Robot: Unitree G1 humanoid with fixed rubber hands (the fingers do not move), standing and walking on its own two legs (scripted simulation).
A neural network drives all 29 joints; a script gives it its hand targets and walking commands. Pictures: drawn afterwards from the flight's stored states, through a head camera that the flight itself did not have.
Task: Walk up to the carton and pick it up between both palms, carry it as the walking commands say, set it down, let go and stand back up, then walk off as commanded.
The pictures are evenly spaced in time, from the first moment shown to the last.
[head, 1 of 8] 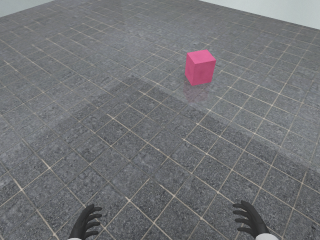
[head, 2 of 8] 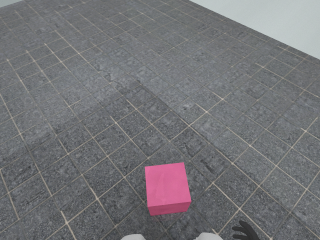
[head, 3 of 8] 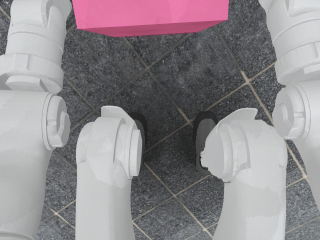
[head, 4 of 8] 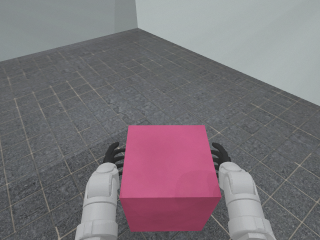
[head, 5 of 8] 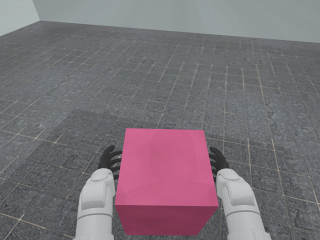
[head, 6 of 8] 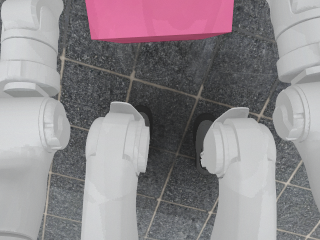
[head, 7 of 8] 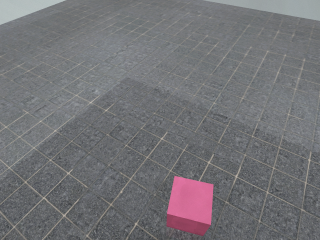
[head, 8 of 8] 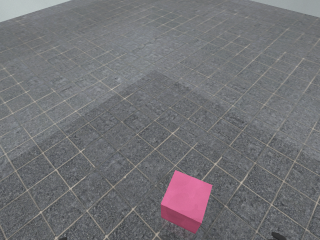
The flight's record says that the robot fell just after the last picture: no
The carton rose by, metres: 0.69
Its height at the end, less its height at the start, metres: +0.00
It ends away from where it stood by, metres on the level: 0.52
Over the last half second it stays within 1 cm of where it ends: yes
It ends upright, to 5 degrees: yes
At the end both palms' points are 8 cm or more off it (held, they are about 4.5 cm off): yes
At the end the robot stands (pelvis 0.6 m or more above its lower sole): yes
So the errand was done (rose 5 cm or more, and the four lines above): yes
